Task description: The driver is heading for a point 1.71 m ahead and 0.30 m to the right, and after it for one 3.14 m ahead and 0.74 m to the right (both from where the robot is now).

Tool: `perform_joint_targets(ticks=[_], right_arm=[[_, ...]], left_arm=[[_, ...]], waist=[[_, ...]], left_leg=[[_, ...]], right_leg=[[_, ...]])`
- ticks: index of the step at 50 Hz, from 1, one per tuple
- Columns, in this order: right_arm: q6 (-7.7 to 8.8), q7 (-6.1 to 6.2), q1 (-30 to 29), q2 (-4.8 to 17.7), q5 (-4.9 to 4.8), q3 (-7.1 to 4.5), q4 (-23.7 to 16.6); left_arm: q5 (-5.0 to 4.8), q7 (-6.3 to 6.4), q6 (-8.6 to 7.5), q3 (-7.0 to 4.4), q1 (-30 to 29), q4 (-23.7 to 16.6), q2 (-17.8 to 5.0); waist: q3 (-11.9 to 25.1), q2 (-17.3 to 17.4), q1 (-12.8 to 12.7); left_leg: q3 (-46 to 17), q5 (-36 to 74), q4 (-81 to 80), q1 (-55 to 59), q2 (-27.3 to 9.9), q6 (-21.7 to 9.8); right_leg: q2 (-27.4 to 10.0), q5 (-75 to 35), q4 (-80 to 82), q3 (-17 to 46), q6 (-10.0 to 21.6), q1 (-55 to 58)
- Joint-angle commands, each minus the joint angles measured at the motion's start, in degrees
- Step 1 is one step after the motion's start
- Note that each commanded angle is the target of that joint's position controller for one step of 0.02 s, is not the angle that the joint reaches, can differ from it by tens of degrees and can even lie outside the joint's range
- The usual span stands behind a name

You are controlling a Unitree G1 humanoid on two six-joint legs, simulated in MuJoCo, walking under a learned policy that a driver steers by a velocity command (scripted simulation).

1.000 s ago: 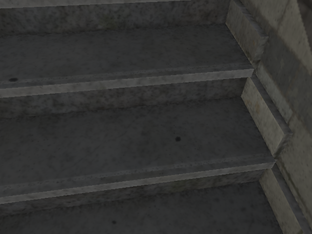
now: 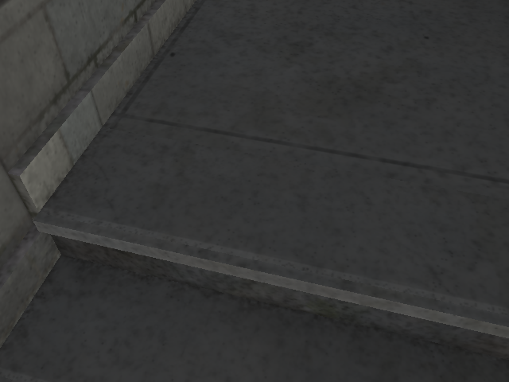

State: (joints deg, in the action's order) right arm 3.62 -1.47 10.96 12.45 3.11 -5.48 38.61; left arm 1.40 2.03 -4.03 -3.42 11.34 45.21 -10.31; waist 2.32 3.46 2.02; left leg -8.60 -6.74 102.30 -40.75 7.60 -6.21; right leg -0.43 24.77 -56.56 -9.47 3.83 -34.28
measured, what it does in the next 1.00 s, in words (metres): climbs: left foot 0.17 m higher, then right foot 0.17 m higher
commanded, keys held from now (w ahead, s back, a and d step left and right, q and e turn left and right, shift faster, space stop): w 0.62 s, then no key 0.38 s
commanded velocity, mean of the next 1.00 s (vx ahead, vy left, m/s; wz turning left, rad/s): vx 0.40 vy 0.00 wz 0.08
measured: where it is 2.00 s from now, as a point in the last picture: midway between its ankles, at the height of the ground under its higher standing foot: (231, 220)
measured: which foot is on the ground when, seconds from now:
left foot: up 0.00-0.36, down 0.38-0.92, up 0.94-1.00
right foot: down 0.00-0.42, up 0.44-0.88, down 0.90-1.00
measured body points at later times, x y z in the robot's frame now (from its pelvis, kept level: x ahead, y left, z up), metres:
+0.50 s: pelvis +0.33 +0.06 +0.14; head +0.36 +0.05 +0.59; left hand +0.35 +0.31 +0.01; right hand +0.51 -0.15 +0.03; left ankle +0.42 +0.14 -0.50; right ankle +0.16 -0.10 -0.42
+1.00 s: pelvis +0.61 +0.03 +0.30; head +0.64 +0.03 +0.75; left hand +0.76 +0.24 +0.19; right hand +0.64 -0.21 +0.16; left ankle +0.49 +0.16 -0.30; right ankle +0.72 -0.01 -0.34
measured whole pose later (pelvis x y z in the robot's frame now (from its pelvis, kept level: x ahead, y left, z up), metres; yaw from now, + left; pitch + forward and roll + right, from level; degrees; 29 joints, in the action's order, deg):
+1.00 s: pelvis +0.61 +0.03 +0.30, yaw +3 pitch +1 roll +0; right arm 4.9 0.5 22.5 9.3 0.9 -4.1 50.1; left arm 1.4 0.6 0.5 -0.9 6.1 42.4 -7.7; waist -2.5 0.3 0.4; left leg -4.6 -9.6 79.1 -25.6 1.5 -3.0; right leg 1.3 24.4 -66.4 -9.7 8.8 -43.3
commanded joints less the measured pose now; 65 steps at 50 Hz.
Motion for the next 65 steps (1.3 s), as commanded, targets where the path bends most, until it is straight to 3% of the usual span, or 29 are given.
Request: perform_joint_targets(ticks=[1, 5, 8, 11, 13, 14, 16, 17, 18, 19, 20, 21, 22, 24, 26, 28, 30, 35, 38, 41, 44, 45, 46, 47, 48, 50, 55, 59, 65], right_arm=[[-2.49, 0.67, 3.59, -8.72, 0.03, 4.26, -5.19], [-3.29, 0.37, -4.54, -4.22, -0.73, 3.5, -6.94], [-3.05, 2.15, -10.7, -5.44, 0.3, 3.51, -8.58], [-3.9, 3.61, -21.14, -6.74, -0.38, 4.68, -12.18], [-4.18, 2.49, -24.73, -8.01, -1.57, 6.16, -16.15], [-3.99, 1.89, -28.94, -7.63, -0.52, 6.73, -19.08], [-3.94, -1.09, -26.65, -8.9, -2.4, 7.71, -18.75], [-3.39, -1.38, -20.67, -8.2, -3.35, 6.42, -16.21], [-4.15, -0.61, -8.75, -6.03, -3.37, 4.72, -12.67], [-4.35, 0.38, 5.49, -2.48, -3.04, 3.08, -8.08], [-3.49, 1.42, 11.68, 1.09, -3.03, 1.19, -5.67], [-2.69, 2.58, 13.7, 7.43, 0.14, -0.6, -5.1], [-3.84, 2.94, 10.3, 10.42, -0.55, -1.86, -5.2], [-2.51, 2.18, 1.14, 6.48, -1.53, -0.2, 0.37], [-0.19, 3.08, 4.36, -1.66, -0.76, 1.8, 9.73], [1.4, 2.44, 8.08, -5.6, -0.86, 2.85, 14.67], [2.84, 1.14, 8.36, -3.38, -1.06, 2.42, 16.92], [5.92, 0.76, 16.17, -0.52, -2.64, 3.18, 21.52], [4.56, 4.18, 22.37, 2.04, -3.54, 2.63, 21.94], [3.73, 5.58, 20.92, 4.25, -2.68, 2.05, 17.85], [4.67, 2.97, 16.76, 8.44, -3.63, 0.44, 14.75], [4.96, 1.91, 16.62, 8.81, -4.49, 0.02, 14.58], [4.64, 0.87, 17.64, 4.3, -5.58, 0.79, 10.54], [3.73, 0.03, 17.48, 1.55, -3.23, 0.66, 9.85], [2.42, 0.79, 20.89, -3.49, -2.34, 0.72, 7.85], [-0.07, 3.55, 17.11, -4.31, -0.58, 1.31, 5.36], [-1.2, 6.34, 16.7, -6.21, -0.24, 2.71, 2.32], [-2.57, 5.34, 12.86, -2.74, -1.01, 2.06, 2.86], [-3.78, 3.25, 4.37, -4.69, -2.73, 2.9, 5.36]], left_arm=[[-0.07, -1.11, -3.17, 0.71, 5.85, 3.28, 2.01], [0.08, -0.72, -4.87, 0.38, 3.5, 1.23, -4.19], [0.25, -0.24, -6.5, -0.46, 12.56, 3.96, -7.67], [-0.85, -0.38, -6.37, -0.57, 19.09, 8.16, -7.01], [-1.56, 0.22, -4.97, -0.32, 24.13, 11.37, -4.14], [-1.0, 0.74, -4.49, -0.19, 25.75, 12.94, -4.19], [-2.48, 1.57, -2.55, 0.04, 21.97, 12.55, -4.69], [-2.05, 0.76, -2.29, 0.68, 19.93, 10.56, -6.41], [-1.49, 0.06, -3.51, -1.14, 19.84, 9.42, -13.62], [-3.45, -0.89, -4.17, -2.29, 16.77, 8.43, -18.16], [-5.25, -2.1, -6.06, -2.72, 15.9, 6.64, -17.16], [-6.05, -4.56, -7.08, -1.9, 17.33, 2.83, -11.35], [-2.54, -5.85, -7.79, -3.02, 15.77, 2.35, -11.53], [-0.43, -4.47, -6.08, -1.0, 6.52, -5.2, -1.62], [1.21, -2.81, -4.59, 2.41, 1.07, -9.46, 6.2], [1.12, -2.35, -2.39, 3.54, 5.85, -7.91, 7.32], [-0.02, -2.0, -0.23, 3.49, 1.1, -9.5, 6.07], [0.04, -0.36, 1.41, 4.88, -14.6, -15.48, 7.63], [0.3, -1.75, 3.58, 4.96, -18.41, -17.16, 5.67], [-0.18, -3.21, 3.87, 5.61, -12.72, -13.69, 9.27], [-0.36, -2.01, 4.43, 3.23, 0.96, -9.46, 3.02], [0.46, -1.66, 3.87, 2.26, 6.36, -8.71, -0.94], [0.93, -1.09, 3.41, 0.12, 9.2, -6.63, -8.5], [0.04, -0.2, 4.64, 0.07, 1.71, -7.8, -7.63], [0.01, -0.75, 4.15, -0.08, -4.7, -8.4, -7.57], [-0.04, -1.34, 3.25, 0.62, -5.24, -3.06, -0.64], [0.32, -0.96, -1.08, 0.31, 1.67, 3.3, -0.81], [-0.72, 0.42, -1.34, -0.17, 2.1, 1.38, -4.22], [0.07, 0.08, -0.07, 0.02, 9.45, -0.19, -4.46]], waist=[[-5.09, -1.65, 4.37], [-6.84, -3.07, 3.11], [-6.3, -6.96, 0.45], [-7.95, -7.23, -2.9], [-7.42, -11.26, -3.81], [-7.2, -9.97, -6.07], [-4.22, -4.9, -5.34], [1.61, -6.36, -2.67], [11.08, -13.57, 1.75], [17.59, -18.18, 9.05], [20.53, -18.92, 12.38], [24.97, 2.24, 10.4], [31.81, 10.66, 9.23], [17.61, -1.41, 1.31], [0.52, -5.49, -2.92], [-3.75, -4.23, -5.63], [-6.56, -1.75, -5.93], [-10.87, 0.0, -3.86], [-3.73, 1.42, -1.77], [3.65, 2.18, -3.72], [8.35, 8.33, -10.02], [12.75, 9.09, -13.73], [15.22, -8.71, -12.01], [18.25, -17.41, -8.41], [14.58, -16.54, -1.84], [0.03, -4.93, 1.29], [-2.27, -4.18, 4.35], [1.07, -4.49, 1.82], [1.35, -10.41, -6.12]], left_leg=[[-5.24, -4.37, 13.08, -21.54, -1.78, -0.86], [0.42, -3.67, 6.68, -25.01, -1.59, 1.88], [3.29, -10.58, 19.39, -37.41, -3.2, 1.48], [5.99, -18.56, 18.32, -45.68, -6.69, -0.25], [10.46, -22.11, 5.45, -44.64, -12.07, -0.32], [13.19, -23.88, 0.73, -44.83, -13.68, -0.47], [20.07, -16.87, -28.08, -15.44, -13.59, -2.43], [25.02, -20.0, -31.22, 2.16, -7.12, -3.13], [24.78, -17.59, -33.28, 12.88, -3.89, -3.35], [21.73, -14.78, -38.68, 24.08, -0.96, -4.37], [8.59, -15.66, -45.21, 36.85, -3.48, -6.26], [-27.94, -19.53, -67.32, 48.83, -18.64, -11.35], [-46.72, -28.55, -83.17, 43.6, -25.68, -11.96], [-36.1, -38.75, -81.37, 28.77, -25.03, -8.51], [-20.35, -24.39, -77.81, 14.95, -21.95, -5.23], [-9.09, -14.92, -78.11, 13.88, -19.73, -3.38], [-1.51, -12.91, -82.44, 14.86, -18.28, -1.58], [6.85, -2.21, -90.3, 18.79, -16.76, -1.33], [9.27, 18.57, -100.41, 27.47, -16.38, -4.74], [15.79, 57.6, -93.88, 38.63, -17.63, -2.65], [13.29, 87.06, -73.87, 44.79, -22.68, -1.25], [13.9, 81.75, -59.4, 40.11, -20.6, 0.95], [14.36, 40.27, -34.33, 20.69, -9.07, 4.38], [5.26, -6.88, -13.23, 16.9, -0.58, 4.4], [-2.59, -7.99, -2.19, 10.51, -1.85, 3.84], [0.9, -5.32, -4.46, 1.0, -6.33, 1.56], [-1.3, -1.79, -7.42, -5.86, -5.09, 1.48], [4.26, 3.27, -31.44, 0.14, -7.15, 5.4], [9.64, 1.14, -62.09, 10.46, -9.2, 5.86]], right_leg=[[-12.3, 2.94, 33.07, 27.12, 6.47, 9.71], [-12.33, -7.94, 40.33, 17.72, 6.47, 9.92], [-15.47, -16.61, 43.67, 16.79, 8.22, 22.14], [-15.23, -9.01, 47.74, 12.84, 7.48, 31.38], [-12.99, -10.33, 52.31, 10.96, 7.46, 36.28], [-13.24, -13.25, 56.23, 10.85, 7.16, 39.99], [-11.35, -34.18, 63.72, 5.6, 8.82, 31.12], [-13.1, -77.09, 55.06, 3.66, 8.7, 29.24], [-16.26, -101.64, 44.46, 4.31, 8.71, 34.36], [-16.19, -113.4, 30.35, 3.17, 6.34, 36.96], [-12.21, -99.2, 14.33, 5.4, 4.5, 24.53], [-1.15, -56.15, -9.38, 11.52, 1.08, 4.32], [5.82, -18.76, -37.78, 19.1, 1.24, 4.19], [1.6, -23.67, -55.73, 21.42, 0.46, -7.09], [-0.27, -22.61, -62.37, 19.16, 2.2, -17.76], [-0.41, -16.87, -65.35, 18.9, 2.71, -25.67], [-0.92, -14.9, -61.17, 17.63, 2.37, -32.41], [-0.34, -6.96, -61.99, 10.73, 3.02, -43.67], [-4.21, -7.29, -42.57, 0.07, 2.94, -29.84], [-1.24, -1.21, -25.42, -1.4, 5.82, -12.34], [4.65, 4.22, -8.98, 1.1, 7.82, 2.4], [2.31, -2.43, -0.46, 10.04, 9.69, 13.21], [-12.92, -16.68, 13.84, 36.53, 17.37, 22.08], [-16.02, -28.48, 31.9, 53.15, 19.86, 16.52], [-18.55, -28.61, 31.89, 49.03, 18.21, 12.95], [-14.08, -1.45, 27.92, 37.5, 11.06, 2.49], [-9.38, -23.5, 29.5, 21.04, 6.55, 4.8], [-6.59, -29.71, 36.1, 13.8, 5.34, 13.27], [-9.35, -20.66, 43.64, 14.9, 1.8, 24.59]])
